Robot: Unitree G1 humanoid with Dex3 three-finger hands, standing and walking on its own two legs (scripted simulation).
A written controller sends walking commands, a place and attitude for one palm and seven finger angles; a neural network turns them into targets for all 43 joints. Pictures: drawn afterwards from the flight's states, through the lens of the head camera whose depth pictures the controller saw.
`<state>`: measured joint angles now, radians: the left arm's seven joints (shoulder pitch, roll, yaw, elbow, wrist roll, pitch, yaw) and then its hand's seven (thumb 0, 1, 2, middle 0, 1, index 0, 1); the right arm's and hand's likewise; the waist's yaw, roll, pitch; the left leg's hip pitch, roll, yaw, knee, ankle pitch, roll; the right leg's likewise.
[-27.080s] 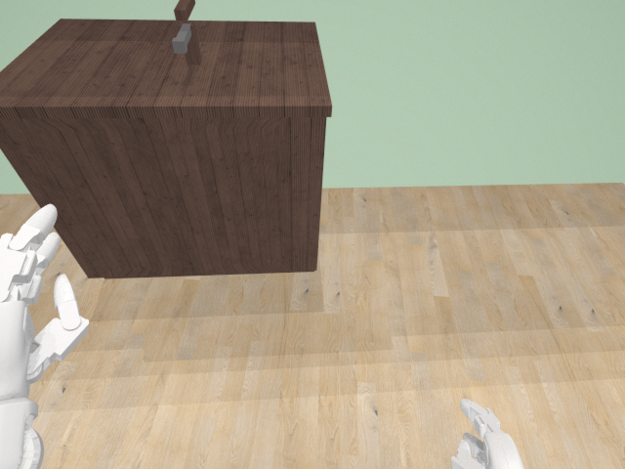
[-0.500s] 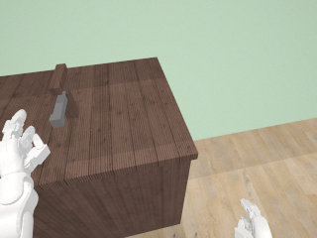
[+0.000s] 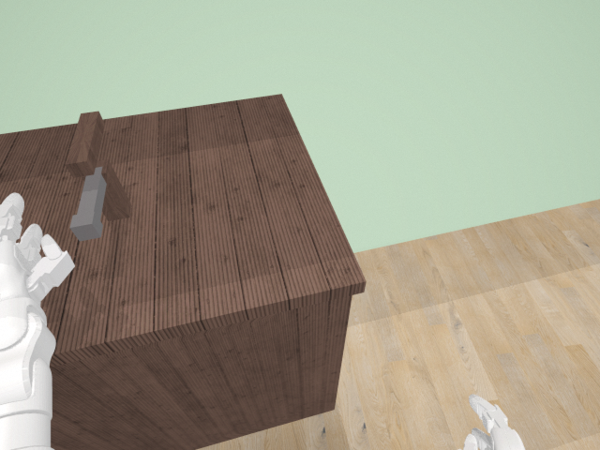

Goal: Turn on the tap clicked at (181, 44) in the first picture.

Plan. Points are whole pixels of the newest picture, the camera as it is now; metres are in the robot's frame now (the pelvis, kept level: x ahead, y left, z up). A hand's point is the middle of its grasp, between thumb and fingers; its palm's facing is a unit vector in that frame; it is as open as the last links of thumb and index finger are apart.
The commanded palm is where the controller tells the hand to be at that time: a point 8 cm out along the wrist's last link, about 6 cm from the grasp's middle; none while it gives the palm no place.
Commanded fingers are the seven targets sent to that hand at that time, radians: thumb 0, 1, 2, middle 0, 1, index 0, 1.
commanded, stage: reach beside the lever's end, fingers flat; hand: left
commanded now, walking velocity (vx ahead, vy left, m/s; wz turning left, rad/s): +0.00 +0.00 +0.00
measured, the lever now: (87, 226) +0.36 +0.33 +0.11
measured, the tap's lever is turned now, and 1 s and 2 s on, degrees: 0 0 19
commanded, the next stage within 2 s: push the lever round in 0.52 s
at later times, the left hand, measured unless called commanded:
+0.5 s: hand (62, 258) +0.31 +0.34 +0.11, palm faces +0.56 -0.82 -0.11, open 7.8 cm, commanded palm +0.27 +0.37 +0.11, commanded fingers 0.00 0.90 0.90 -0.15 -0.15 -0.15 -0.15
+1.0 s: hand (78, 253) +0.32 +0.32 +0.11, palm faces +0.54 -0.84 -0.09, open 7.8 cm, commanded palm +0.27 +0.35 +0.11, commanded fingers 0.00 0.90 0.90 -0.15 -0.15 -0.15 -0.15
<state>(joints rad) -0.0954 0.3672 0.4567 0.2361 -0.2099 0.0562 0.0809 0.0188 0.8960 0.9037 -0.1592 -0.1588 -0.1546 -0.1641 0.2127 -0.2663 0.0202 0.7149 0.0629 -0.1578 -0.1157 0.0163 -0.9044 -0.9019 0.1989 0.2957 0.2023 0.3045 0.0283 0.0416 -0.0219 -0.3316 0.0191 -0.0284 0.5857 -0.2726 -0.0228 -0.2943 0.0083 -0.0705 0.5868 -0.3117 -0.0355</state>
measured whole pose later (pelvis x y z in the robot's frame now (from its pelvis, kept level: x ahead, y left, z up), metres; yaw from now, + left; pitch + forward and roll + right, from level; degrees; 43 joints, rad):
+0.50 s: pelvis +0.01 +0.01 +0.00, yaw +0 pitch +3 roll +0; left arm -0.11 0.37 0.50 0.31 -0.19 -0.03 0.06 0.02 0.90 0.90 -0.16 -0.15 -0.15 -0.15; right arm 0.24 -0.26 0.01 0.72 0.06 -0.14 -0.11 0.02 -0.90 -0.90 0.20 0.30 0.20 0.30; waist 0.02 0.04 -0.03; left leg -0.37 0.02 -0.02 0.62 -0.29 -0.01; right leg -0.33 0.00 -0.06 0.60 -0.32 -0.02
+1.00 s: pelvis +0.00 +0.01 +0.00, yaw +0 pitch +2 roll +0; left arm -0.13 0.34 0.44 0.29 -0.18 -0.01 0.09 0.02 0.90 0.90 -0.15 -0.15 -0.15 -0.15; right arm 0.22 -0.26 0.02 0.71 0.06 -0.13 -0.10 0.02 -0.90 -0.90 0.20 0.30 0.20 0.30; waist 0.02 0.04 -0.03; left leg -0.36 0.01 -0.03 0.62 -0.29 -0.01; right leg -0.32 0.00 -0.07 0.60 -0.32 -0.03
